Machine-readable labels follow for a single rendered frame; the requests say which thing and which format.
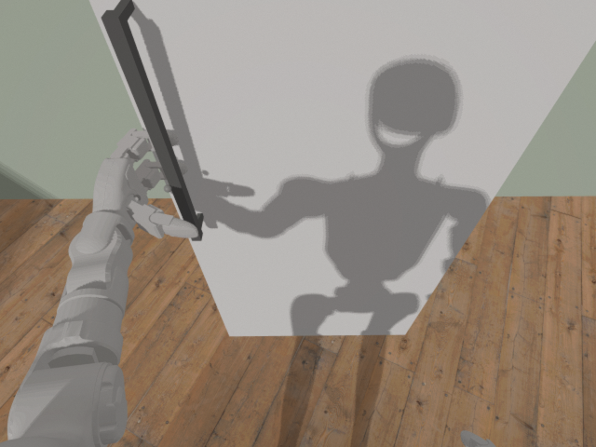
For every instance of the handle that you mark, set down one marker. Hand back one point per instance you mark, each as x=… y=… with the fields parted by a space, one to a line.
x=117 y=26

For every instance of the left robot hand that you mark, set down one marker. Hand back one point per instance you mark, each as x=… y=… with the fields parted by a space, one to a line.
x=117 y=183

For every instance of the fridge door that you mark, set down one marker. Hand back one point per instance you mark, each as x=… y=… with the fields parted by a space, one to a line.
x=342 y=151

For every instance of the left robot forearm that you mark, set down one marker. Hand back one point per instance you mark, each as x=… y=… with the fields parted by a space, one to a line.
x=87 y=326

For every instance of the left robot upper arm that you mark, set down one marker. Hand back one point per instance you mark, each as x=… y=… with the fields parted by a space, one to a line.
x=74 y=406

